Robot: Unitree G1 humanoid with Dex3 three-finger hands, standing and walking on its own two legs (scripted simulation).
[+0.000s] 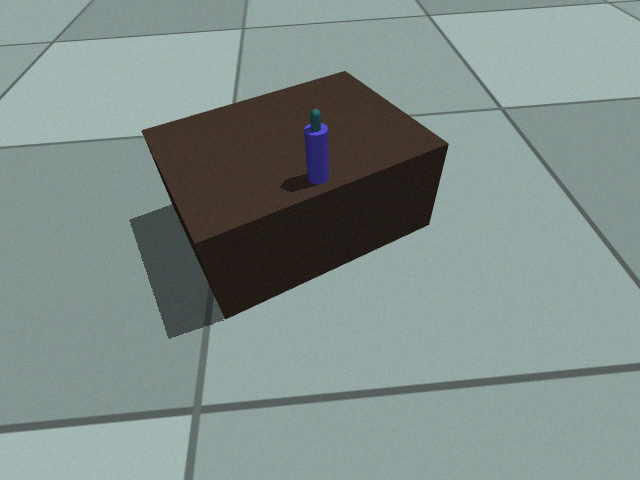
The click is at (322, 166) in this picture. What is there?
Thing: necked bottle
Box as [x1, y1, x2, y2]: [304, 109, 328, 183]
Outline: 313,109 310,113 311,123 304,128 307,174 309,181 313,183 322,183 326,181 328,178 327,127 320,122 319,111 317,109
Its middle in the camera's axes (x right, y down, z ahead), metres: +0.00 -0.32 +1.24
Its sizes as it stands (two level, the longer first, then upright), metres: 0.073 0.073 0.249
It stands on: a support 0.42 m high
